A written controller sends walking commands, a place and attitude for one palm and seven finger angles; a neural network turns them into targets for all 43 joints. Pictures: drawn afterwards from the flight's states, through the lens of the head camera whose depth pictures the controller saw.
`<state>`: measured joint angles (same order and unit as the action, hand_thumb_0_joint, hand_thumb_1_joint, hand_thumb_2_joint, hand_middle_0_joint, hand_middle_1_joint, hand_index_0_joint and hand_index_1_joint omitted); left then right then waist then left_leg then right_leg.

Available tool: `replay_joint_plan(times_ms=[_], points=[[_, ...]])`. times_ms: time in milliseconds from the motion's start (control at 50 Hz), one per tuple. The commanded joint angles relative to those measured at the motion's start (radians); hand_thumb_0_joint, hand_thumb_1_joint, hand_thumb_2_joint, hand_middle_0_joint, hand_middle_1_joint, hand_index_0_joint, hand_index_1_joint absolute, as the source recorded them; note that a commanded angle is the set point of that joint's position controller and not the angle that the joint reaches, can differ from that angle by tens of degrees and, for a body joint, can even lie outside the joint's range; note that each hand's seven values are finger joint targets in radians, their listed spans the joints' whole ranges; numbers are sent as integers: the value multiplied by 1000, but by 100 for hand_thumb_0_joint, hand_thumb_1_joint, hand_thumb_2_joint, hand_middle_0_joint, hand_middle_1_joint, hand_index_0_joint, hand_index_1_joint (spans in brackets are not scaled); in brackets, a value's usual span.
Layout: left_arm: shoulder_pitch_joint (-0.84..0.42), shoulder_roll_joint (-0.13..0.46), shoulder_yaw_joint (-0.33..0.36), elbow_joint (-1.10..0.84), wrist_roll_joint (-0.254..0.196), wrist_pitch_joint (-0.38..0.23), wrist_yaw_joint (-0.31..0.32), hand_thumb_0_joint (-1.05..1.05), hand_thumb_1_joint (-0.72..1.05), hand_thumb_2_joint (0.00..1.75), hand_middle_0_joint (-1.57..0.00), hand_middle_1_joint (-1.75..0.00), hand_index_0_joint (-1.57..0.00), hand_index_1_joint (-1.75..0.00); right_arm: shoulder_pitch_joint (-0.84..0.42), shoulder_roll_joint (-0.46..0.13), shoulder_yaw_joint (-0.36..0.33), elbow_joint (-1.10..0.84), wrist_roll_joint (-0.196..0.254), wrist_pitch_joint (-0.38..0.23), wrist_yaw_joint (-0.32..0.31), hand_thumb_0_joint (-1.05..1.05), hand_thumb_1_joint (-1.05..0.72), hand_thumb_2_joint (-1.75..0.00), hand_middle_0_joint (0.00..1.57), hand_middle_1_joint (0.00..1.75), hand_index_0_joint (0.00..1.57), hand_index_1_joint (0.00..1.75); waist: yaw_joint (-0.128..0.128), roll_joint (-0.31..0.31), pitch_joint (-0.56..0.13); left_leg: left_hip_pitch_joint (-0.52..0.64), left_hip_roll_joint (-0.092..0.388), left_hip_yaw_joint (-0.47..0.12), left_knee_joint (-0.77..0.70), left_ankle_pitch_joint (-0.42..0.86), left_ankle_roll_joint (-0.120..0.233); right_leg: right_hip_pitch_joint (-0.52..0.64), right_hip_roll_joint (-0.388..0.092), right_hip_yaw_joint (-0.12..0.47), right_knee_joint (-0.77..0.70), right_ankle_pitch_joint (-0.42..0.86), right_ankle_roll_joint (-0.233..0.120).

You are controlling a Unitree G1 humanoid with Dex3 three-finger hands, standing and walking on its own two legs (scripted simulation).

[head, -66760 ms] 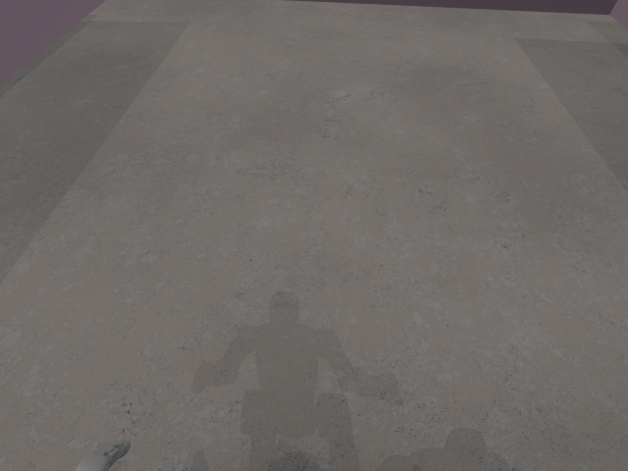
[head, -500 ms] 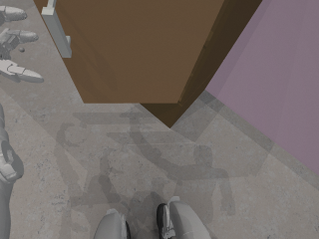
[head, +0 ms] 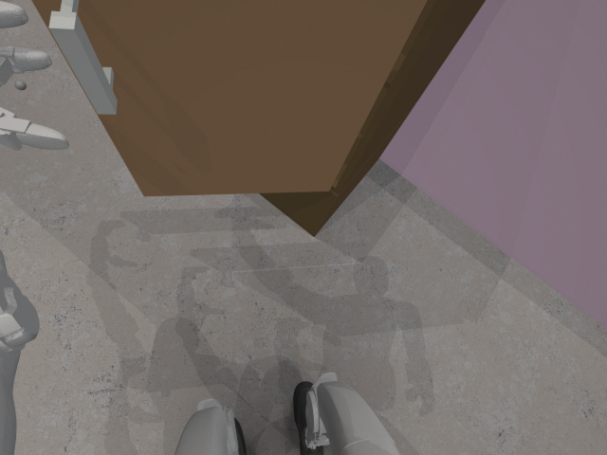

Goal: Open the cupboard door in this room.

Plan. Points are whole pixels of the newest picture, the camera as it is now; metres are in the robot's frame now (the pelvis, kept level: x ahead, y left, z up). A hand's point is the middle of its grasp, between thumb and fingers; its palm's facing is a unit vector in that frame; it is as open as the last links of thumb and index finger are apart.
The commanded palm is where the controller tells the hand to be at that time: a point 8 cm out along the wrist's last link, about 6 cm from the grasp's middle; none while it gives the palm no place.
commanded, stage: move the hooked fingers beside the handle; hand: left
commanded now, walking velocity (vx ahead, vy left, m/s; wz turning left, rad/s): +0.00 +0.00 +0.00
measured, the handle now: (90, 55) +0.57 +0.18 +0.07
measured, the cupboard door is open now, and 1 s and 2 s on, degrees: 44 44 42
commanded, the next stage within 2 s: slide the fingers in behind the handle in 0.82 s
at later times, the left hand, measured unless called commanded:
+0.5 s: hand (31, 94) +0.52 +0.23 +0.08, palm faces -0.03 -1.00 -0.04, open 14.0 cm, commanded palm +0.51 +0.27 +0.07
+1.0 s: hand (26, 90) +0.53 +0.24 +0.07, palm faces -0.03 -1.00 -0.04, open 14.0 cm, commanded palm +0.52 +0.27 +0.07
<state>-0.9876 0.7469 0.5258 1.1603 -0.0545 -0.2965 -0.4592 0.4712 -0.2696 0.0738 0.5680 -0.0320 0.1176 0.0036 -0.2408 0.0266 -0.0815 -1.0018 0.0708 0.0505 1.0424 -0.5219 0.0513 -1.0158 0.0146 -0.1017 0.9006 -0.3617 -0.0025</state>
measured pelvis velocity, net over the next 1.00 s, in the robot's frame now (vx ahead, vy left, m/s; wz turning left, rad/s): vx -0.02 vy -0.01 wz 0.01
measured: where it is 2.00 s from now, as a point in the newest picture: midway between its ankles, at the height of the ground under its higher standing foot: outside the picture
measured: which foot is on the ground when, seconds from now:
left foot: down 0.00-1.00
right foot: down 0.00-1.00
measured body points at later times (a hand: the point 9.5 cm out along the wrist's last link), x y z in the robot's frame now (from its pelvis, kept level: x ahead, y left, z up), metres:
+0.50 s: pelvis -0.01 -0.01 +0.00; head +0.15 +0.02 +0.42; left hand +0.51 +0.28 +0.08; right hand +0.00 -0.28 -0.10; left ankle -0.03 +0.08 -0.67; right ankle +0.02 -0.13 -0.67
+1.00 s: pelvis -0.02 -0.01 -0.01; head +0.16 +0.02 +0.40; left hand +0.52 +0.29 +0.08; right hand -0.06 -0.28 -0.10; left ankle -0.03 +0.08 -0.67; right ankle +0.02 -0.13 -0.67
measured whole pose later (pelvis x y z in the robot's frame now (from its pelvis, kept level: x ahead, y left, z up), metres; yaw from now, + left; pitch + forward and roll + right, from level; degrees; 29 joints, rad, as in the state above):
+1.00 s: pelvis -0.02 -0.01 -0.01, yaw +0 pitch +27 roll -5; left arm -1.09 0.82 0.50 1.27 -0.03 -0.31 -0.46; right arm 0.44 -0.29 0.09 0.58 -0.02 0.09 -0.02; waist -0.26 0.02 -0.06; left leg -1.06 0.07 0.03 1.09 -0.51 0.04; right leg -1.07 0.02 -0.11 0.95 -0.35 -0.02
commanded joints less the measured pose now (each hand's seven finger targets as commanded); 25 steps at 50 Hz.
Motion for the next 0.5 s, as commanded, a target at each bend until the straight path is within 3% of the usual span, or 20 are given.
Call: replay_joint_plan(times_ms=[0,40,80,100,120,180,200,220,240,260,300,340,360,400,440,480], points=[[-397,274,30,-271,-58,-79,22,0,-50,30,-30,-120,-30,-120,214,-221,-93,-10,1,-5,-2,0,-90,-90,20,30,20,30,29,272,-615,591,0,-147,-86,855,-57,247,60,33,-43,398,-23],[-341,238,1,-222,-50,-53,18,0,-50,30,-30,-120,-30,-120,213,-217,-91,-12,6,1,-1,0,-90,-90,20,30,20,30,33,266,-562,571,0,-138,-96,865,-53,253,59,32,-50,408,-24],[-311,204,-32,-172,-42,-28,18,0,-50,30,-30,-120,-30,-120,201,-216,-88,-17,8,4,0,0,-90,-90,20,30,20,30,28,238,-487,507,-7,-123,-111,778,-41,259,56,34,-61,384,-20],[-299,196,-40,-157,-40,-23,21,0,-50,30,-30,-120,-30,-120,200,-215,-89,-21,8,7,-1,0,-90,-90,20,30,20,30,23,196,-465,481,-10,-119,-114,746,-34,267,56,34,-63,379,-19],[-309,178,-55,-159,-41,-27,20,0,-50,30,-30,-120,-30,-120,197,-213,-87,-28,9,7,-4,0,-90,-90,20,30,20,30,20,209,-449,484,-10,-118,-115,763,-33,264,55,35,-62,394,-23],[-342,193,-35,-180,-53,-61,25,0,-50,30,-30,-120,-30,-120,190,-214,-90,-29,5,5,-6,0,-90,-90,20,30,20,30,19,169,-478,465,-15,-113,-111,718,-32,294,55,43,-55,399,-21],[-341,208,-23,-184,-55,-76,27,0,-50,30,-30,-120,-30,-120,181,-212,-90,-33,6,3,-7,0,-90,-90,20,30,20,30,26,176,-477,451,-18,-108,-112,698,-32,309,54,48,-53,399,-23],[-385,182,-45,-230,-68,-100,24,0,-50,30,-30,-120,-30,-120,177,-211,-89,-35,7,0,-9,0,-90,-90,20,30,20,30,16,192,-490,479,-18,-114,-110,719,-34,300,54,46,-46,409,-27],[-385,204,-21,-239,-64,-116,26,0,-50,30,-30,-120,-30,-120,175,-211,-93,-29,5,0,-9,0,-90,-90,20,30,20,30,32,227,-531,515,-15,-119,-106,748,-43,296,52,48,-42,404,-27],[-391,175,-48,-214,-62,-122,27,0,-50,30,-30,-120,-30,-120,167,-208,-90,-25,7,-2,-8,0,-90,-90,20,30,20,30,23,221,-511,514,-16,-121,-103,735,-45,276,53,48,-43,385,-26],[-430,187,-41,-191,-58,-127,35,0,-50,30,-30,-120,-30,-120,160,-209,-88,-16,8,-6,-10,0,-90,-90,20,30,20,30,9,175,-492,456,-21,-114,-97,649,-34,290,51,55,-43,366,-22],[-447,189,-55,-143,-43,-121,36,0,-50,30,-30,-120,-30,-120,156,-210,-82,-10,12,-7,-14,0,-90,-90,20,30,20,30,3,203,-480,448,-23,-117,-96,624,-35,262,46,54,-37,338,-23],[-457,211,-43,-118,-37,-112,41,0,-50,30,-30,-120,-30,-120,155,-212,-81,-7,13,-8,-18,0,-90,-90,20,30,20,30,-3,182,-456,414,-25,-113,-92,587,-30,263,45,58,-39,329,-21],[-471,223,-43,-128,-26,-109,44,0,-50,30,-30,-120,-30,-120,156,-213,-78,-12,12,-12,-19,0,-90,-90,20,30,20,30,3,189,-495,401,-30,-114,-92,559,-28,280,42,59,-33,319,-22],[-473,258,-25,-154,-21,-120,41,0,-50,30,-30,-120,-30,-120,155,-214,-76,-15,11,-15,-22,0,-90,-90,20,30,20,30,16,237,-558,443,-29,-119,-83,612,-35,287,41,63,-21,344,-25],[-491,246,-38,-138,-24,-117,39,0,-50,30,-30,-120,-30,-120,150,-212,-73,-14,11,-17,-22,0,-90,-90,20,30,20,30,1,193,-540,396,-29,-115,-78,560,-28,291,41,64,-23,332,-21]])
